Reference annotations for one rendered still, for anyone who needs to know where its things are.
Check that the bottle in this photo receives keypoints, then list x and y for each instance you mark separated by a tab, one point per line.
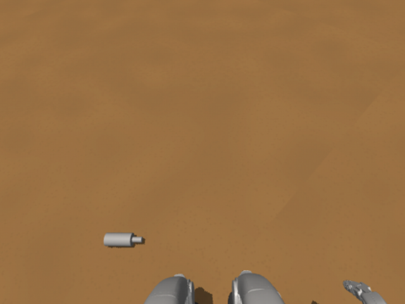
121	239

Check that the right robot hand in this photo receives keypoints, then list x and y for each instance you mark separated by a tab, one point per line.
363	292

